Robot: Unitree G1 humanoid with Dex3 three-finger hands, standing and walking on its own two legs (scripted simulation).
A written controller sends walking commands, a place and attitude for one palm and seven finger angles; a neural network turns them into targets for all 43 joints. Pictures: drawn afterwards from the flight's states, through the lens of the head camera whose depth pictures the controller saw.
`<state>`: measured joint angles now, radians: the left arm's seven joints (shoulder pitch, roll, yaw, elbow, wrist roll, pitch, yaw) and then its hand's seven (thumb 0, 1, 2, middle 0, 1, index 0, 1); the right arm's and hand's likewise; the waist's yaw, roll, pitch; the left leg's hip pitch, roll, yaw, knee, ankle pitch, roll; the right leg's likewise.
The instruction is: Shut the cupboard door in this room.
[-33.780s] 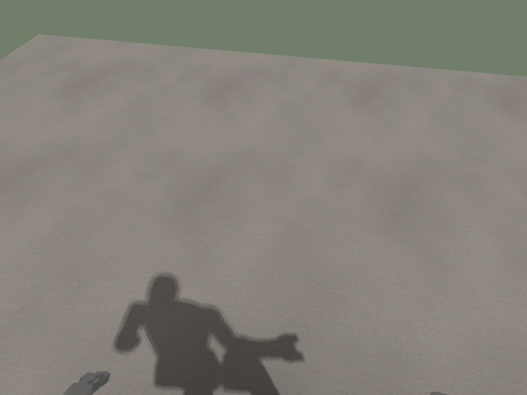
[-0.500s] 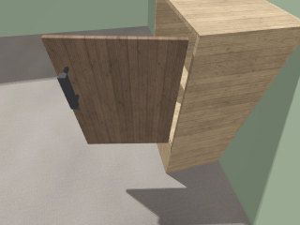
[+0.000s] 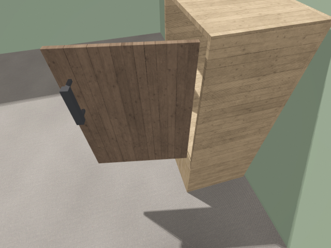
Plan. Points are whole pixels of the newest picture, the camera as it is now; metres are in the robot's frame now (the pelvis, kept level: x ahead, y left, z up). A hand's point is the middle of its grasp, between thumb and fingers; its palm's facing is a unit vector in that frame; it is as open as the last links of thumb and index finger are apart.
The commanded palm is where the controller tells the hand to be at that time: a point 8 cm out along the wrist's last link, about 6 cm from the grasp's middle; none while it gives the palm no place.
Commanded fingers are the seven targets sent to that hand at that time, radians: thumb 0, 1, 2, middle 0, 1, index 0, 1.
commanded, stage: look again from close up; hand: left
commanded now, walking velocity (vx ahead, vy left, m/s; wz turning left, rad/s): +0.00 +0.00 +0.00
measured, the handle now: (75, 102) +0.52 +0.33 +0.05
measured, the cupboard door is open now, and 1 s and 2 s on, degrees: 78 78 78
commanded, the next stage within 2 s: shuffle to correct the standing spot in 0.16 s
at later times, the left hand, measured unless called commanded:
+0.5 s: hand out of the picture +0.00 +0.17 -0.18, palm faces +0.11 -0.98 -0.17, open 7.4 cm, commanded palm none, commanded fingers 0.00 0.90 0.90 -0.20 -0.30 -0.20 -0.30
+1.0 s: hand (101, 236) +0.18 +0.20 -0.16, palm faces +0.14 -0.96 -0.24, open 7.4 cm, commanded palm none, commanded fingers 0.00 0.90 0.90 -0.20 -0.30 -0.20 -0.30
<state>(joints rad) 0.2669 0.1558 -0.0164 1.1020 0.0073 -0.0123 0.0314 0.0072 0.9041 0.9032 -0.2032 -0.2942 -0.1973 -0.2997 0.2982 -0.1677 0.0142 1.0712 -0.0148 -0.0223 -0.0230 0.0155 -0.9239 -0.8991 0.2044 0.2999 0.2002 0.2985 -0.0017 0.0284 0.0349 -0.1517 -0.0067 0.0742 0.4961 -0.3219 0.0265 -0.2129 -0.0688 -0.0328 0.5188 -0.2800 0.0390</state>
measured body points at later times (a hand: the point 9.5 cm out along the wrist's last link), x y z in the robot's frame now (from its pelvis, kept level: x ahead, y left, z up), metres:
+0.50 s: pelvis +0.02 +0.00 -0.01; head +0.04 +0.01 +0.44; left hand +0.00 +0.22 -0.17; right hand +0.02 -0.24 -0.16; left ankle -0.02 +0.09 -0.73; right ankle +0.00 -0.14 -0.74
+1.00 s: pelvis +0.11 +0.01 -0.01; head +0.14 -0.01 +0.44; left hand +0.17 +0.25 -0.14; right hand +0.11 -0.21 -0.18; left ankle +0.00 +0.11 -0.66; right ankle +0.14 -0.06 -0.74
